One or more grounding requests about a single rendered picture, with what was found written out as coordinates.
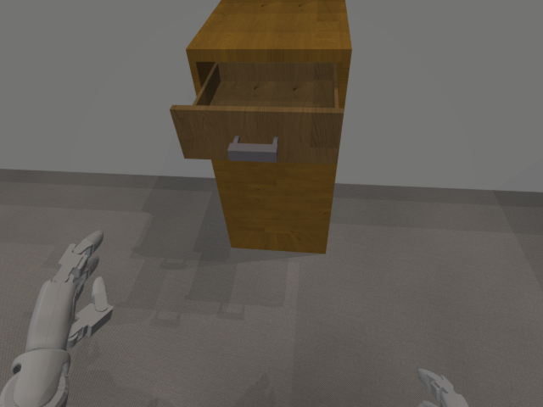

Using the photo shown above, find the drawer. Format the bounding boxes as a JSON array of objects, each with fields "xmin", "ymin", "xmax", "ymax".
[{"xmin": 170, "ymin": 62, "xmax": 344, "ymax": 164}]

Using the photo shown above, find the cabinet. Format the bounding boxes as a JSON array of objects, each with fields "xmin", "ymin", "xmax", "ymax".
[{"xmin": 186, "ymin": 0, "xmax": 352, "ymax": 254}]

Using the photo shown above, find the right robot hand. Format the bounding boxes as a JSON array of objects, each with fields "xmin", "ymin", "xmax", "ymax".
[{"xmin": 417, "ymin": 369, "xmax": 469, "ymax": 407}]

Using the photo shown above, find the left robot hand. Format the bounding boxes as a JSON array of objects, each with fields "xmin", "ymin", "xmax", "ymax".
[{"xmin": 25, "ymin": 231, "xmax": 113, "ymax": 353}]

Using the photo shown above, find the robot left forearm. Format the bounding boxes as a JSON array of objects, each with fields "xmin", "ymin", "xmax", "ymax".
[{"xmin": 0, "ymin": 348, "xmax": 70, "ymax": 407}]

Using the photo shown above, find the handle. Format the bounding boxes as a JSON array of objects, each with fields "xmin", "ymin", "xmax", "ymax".
[{"xmin": 227, "ymin": 136, "xmax": 278, "ymax": 163}]

